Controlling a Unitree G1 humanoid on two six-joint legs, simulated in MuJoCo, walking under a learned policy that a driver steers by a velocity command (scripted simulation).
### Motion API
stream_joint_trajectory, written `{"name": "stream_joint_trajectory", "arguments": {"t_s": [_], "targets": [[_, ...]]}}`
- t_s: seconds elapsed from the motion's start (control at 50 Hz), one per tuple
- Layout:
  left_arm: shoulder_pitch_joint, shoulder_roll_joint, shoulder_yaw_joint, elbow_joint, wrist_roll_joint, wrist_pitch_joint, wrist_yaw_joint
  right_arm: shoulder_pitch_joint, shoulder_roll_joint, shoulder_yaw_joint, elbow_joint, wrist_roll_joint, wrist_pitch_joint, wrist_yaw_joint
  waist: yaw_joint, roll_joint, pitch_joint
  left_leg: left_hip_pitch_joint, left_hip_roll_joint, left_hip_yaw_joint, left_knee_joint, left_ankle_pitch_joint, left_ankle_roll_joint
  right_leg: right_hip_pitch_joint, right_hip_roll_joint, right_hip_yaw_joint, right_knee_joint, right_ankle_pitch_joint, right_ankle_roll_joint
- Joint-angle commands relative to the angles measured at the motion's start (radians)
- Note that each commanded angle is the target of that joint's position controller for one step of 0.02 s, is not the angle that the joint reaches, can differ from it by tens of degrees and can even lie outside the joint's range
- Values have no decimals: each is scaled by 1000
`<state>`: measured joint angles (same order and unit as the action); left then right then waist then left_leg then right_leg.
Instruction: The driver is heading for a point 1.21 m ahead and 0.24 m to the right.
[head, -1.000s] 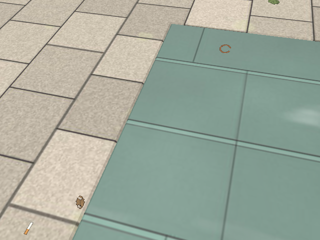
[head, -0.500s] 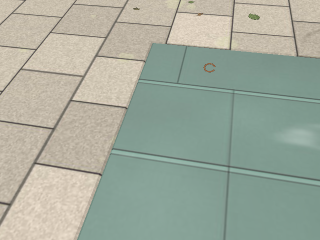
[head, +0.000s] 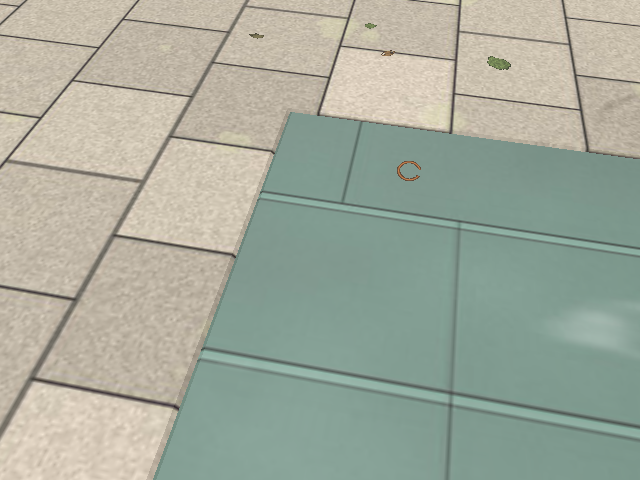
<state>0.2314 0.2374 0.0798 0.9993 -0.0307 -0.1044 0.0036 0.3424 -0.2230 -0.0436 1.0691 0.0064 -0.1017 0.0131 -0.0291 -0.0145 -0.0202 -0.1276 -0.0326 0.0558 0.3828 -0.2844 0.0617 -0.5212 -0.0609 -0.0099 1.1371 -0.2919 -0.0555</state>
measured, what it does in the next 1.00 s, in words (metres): walks ahead: right foot, then left foot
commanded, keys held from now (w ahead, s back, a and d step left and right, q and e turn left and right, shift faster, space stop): w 1.00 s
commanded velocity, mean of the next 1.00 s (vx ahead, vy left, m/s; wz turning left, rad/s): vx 0.48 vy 0.00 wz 0.00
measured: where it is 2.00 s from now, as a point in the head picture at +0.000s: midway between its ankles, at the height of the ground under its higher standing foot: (343, 260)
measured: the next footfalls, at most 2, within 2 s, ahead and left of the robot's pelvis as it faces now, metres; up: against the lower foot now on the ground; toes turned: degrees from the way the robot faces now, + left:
right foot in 0.30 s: +0.36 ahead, -0.14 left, +0.00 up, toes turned -3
left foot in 0.88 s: +0.67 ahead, +0.10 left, +0.00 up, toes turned +3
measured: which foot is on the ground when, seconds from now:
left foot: down 0.00-0.32, up 0.34-0.86, down 0.88-1.00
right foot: up 0.00-0.28, down 0.30-0.90, up 0.92-1.00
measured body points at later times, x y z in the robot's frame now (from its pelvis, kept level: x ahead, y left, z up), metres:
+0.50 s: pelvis +0.27 -0.06 +0.00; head +0.30 -0.07 +0.45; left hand +0.35 +0.20 -0.14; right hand +0.35 -0.33 -0.14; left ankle +0.24 +0.09 -0.65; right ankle +0.32 -0.14 -0.74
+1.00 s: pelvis +0.56 +0.01 -0.01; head +0.59 +0.03 +0.44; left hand +0.59 +0.28 -0.16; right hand +0.69 -0.25 -0.13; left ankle +0.63 +0.10 -0.74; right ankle +0.45 -0.13 -0.64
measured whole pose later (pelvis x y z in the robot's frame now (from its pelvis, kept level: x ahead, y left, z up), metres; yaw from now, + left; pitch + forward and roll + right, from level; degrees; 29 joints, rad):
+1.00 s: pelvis +0.56 +0.01 -0.01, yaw +0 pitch +2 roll +0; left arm 0.30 0.27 0.06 0.98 -0.03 -0.10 0.00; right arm 0.14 -0.24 -0.06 0.92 0.00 -0.10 0.03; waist 0.01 -0.03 0.03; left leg -0.37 -0.02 0.06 0.49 -0.15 0.06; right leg -0.39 -0.04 0.03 1.18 -0.38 -0.04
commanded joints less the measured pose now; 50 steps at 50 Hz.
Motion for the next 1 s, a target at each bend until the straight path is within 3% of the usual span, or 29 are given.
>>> {"name": "stream_joint_trajectory", "arguments": {"t_s": [0.02, 0.1, 0.2, 0.26, 0.28, 0.3, 0.32, 0.34, 0.36, 0.38, 0.4, 0.42, 0.44, 0.46, 0.5, 0.54, 0.6, 0.68, 0.76, 0.82, 0.84, 0.86, 0.88, 0.9, 0.92, 0.94, 0.96, 0.98, 1.0], "targets": [[-77, 42, 9, -75, 8, -5, -11, 69, -95, -3, -20, -7, 4, -8, -2, 85, 71, 170, 259, -238, -200, 392, 138, -290, -66, 14, -77, 108, 10], [-268, 4, -17, -154, 11, 1, -17, 64, -143, -8, -36, -8, 11, -31, -26, 75, 129, 38, 212, -138, -263, 386, 124, -183, -21, -36, -416, 286, 42], [-388, 37, -26, -209, -1, 0, -41, 138, -147, -21, -6, 11, 11, -33, -38, 90, 163, 130, 263, -114, -267, 392, 117, -122, 8, -33, -596, 353, 7], [-316, 96, -4, -207, 2, -5, -49, 108, -174, -36, -15, 7, 23, -33, 32, 117, 76, 241, 289, -91, -122, 749, 86, 10, 53, -49, -616, 273, -43], [-212, 130, 15, -181, 3, -3, -45, 93, -181, -40, -20, 3, 31, -32, 91, 133, 3, 245, 274, -72, 8, 912, 71, 150, 86, -70, -609, 246, -66], [-40, 170, 37, -130, 2, 2, -38, 77, -168, -35, -30, -1, 38, -31, 172, 132, -93, 159, 231, -44, 214, 930, 43, 387, 89, -66, -608, 252, -96], [141, 241, 55, -94, 16, 8, -27, 89, -130, -19, -54, -18, 38, -28, 214, 15, -234, -93, 168, -14, 544, 584, 17, 709, -113, 171, -576, 208, -158], [189, 267, 53, -71, 27, 8, -36, 233, 26, 21, -49, -2, 16, -12, 118, -257, -399, -441, -30, -91, 890, -234, -33, 987, -342, 701, -742, -68, -323], [155, 177, 27, -76, 19, 6, -38, 132, -82, -4, -52, 25, -12, -6, 156, -158, -323, -546, 8, -211, 1001, -272, -5, 922, -302, 756, -848, -171, -268], [49, 145, 15, -93, 14, 0, -36, 25, -135, -19, -95, 47, -26, -6, 131, -127, -156, -613, 59, -173, 1008, -184, 11, 766, -277, 595, -873, -115, -222], [-43, 123, 5, -114, 20, -7, -38, -26, -141, -21, -107, 43, -31, -16, 92, -20, -79, -564, 114, -151, 959, -82, 13, 590, -247, 471, -904, 14, -202], [-90, 100, 0, -118, 32, -14, -43, -41, -135, -31, -106, 25, -25, -25, 56, 8, -32, -511, 149, -141, 904, -26, 11, 456, -213, 378, -928, 116, -190], [-106, 81, -7, -114, 43, -20, -46, -6, -115, -33, -102, 18, -10, -28, 17, -18, -30, -441, 179, -152, 866, 5, 12, 379, -183, 315, -953, 147, -180], [-102, 72, -9, -105, 41, -21, -49, 14, -92, -33, -98, 18, 4, -30, 2, -35, -23, -413, 187, -149, 832, 9, 9, 337, -167, 280, -977, 147, -183], [-67, 92, -7, -86, 36, -21, -40, -8, -79, -35, -110, 16, 22, -34, -7, -43, 16, -433, 203, -134, 758, 27, -6, 280, -155, 223, -1021, 149, -194], [-24, 128, 0, -75, 38, -20, -23, -100, -95, -40, -145, 5, 28, -37, 7, -30, 54, -520, 214, -129, 653, 121, -32, 286, -158, 200, -1050, 159, -200], [35, 141, 1, -62, 33, -11, -4, -203, -93, -41, -178, -4, 21, -31, 35, -25, 68, -579, 202, -116, 471, 293, -52, 337, -138, 147, -1052, 216, -175], [114, 152, 2, -40, 21, -4, 3, -343, -70, -27, -215, 5, 12, -15, 83, -29, 85, -534, 153, -68, 264, 416, -56, 385, -118, 80, -1042, 237, -145], [183, 160, 8, -9, 16, 14, 5, -445, -75, -17, -260, 14, 4, 10, 112, -33, 112, -565, 131, -62, 165, 343, -40, 524, -171, 81, -978, 267, -144], [170, 182, 18, -7, 13, 30, 10, -415, -111, -25, -271, 19, -7, 26, 70, -64, 87, -483, 103, -49, 121, 226, -1, 594, -210, 91, -897, 413, -119], [144, 190, 20, -14, 12, 35, 11, -346, -137, -37, -255, 18, -10, 26, 24, -79, 43, -371, 71, -21, 108, 200, 18, 593, -198, 74, -818, 584, -105], [126, 174, 13, -21, 14, 40, 10, -193, -177, -61, -207, 15, -11, 22, -51, -69, -49, -163, 38, 5, 94, 212, 46, 556, -148, 31, -644, 721, -79], [127, 140, -3, -44, 26, 40, 11, 9, -252, -86, -158, 2, -11, 12, -120, -2, -200, 156, 166, -137, 135, 225, 108, 370, -92, -15, -356, 571, -43], [239, 19, -37, -58, 30, 17, 0, 111, -339, -106, -130, -7, -2, 10, -70, 252, -331, 522, 405, -616, 46, 41, 266, -54, 96, -36, 29, 33, 35], [205, 77, -27, -47, 11, -10, -4, 109, -255, -79, -133, 0, 1, 12, -91, 252, -375, 548, 431, -805, -79, -51, 277, -184, 102, 113, 181, -268, 24], [119, 145, -9, -73, -15, -26, -8, 18, -201, -62, -147, 7, -2, 10, -80, 203, -225, 435, 396, -648, -83, -40, 224, -274, 41, 119, 227, -216, 5], [56, 150, -9, -88, -16, -30, -4, -65, -166, -50, -171, 3, -2, 9, -54, 122, -137, 285, 355, -504, -99, 39, 191, -256, -17, 88, 191, -123, -3], [24, 142, -3, -93, -2, -26, 4, -127, -140, -43, -179, -8, -5, 13, -22, 73, -66, 137, 319, -414, -133, 118, 174, -213, -53, 74, 118, -52, -1], [36, 135, 4, -89, 8, -12, 9, -157, -109, -33, -179, -18, -9, 16, 14, 85, -41, 46, 283, -348, -164, 168, 158, -146, -84, 83, 64, -7, -2]]}}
